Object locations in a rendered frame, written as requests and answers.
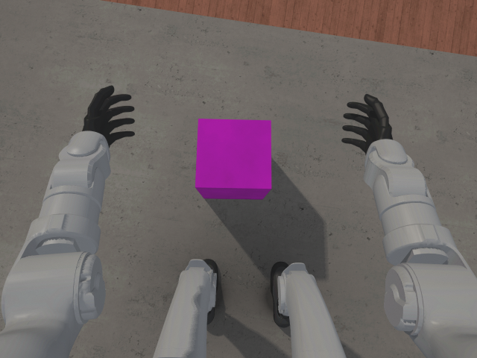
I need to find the left robot forearm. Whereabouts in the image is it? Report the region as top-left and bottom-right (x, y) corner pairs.
(1, 131), (111, 325)

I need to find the right robot foot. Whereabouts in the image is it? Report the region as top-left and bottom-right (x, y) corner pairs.
(271, 262), (290, 327)

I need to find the robot left thigh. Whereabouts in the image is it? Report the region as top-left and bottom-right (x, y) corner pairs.
(153, 267), (217, 358)

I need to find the robot right hand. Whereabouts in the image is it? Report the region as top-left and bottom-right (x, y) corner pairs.
(341, 94), (393, 155)

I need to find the right robot upper arm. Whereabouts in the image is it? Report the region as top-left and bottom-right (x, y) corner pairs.
(384, 263), (477, 358)

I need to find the right robot forearm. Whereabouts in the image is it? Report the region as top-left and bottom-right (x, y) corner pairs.
(363, 139), (477, 280)

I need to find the carton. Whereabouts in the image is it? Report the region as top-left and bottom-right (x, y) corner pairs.
(195, 119), (271, 200)

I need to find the robot left hand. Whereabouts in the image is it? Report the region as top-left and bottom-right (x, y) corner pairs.
(82, 85), (135, 148)

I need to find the left robot upper arm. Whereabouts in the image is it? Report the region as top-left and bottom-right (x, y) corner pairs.
(0, 251), (106, 358)

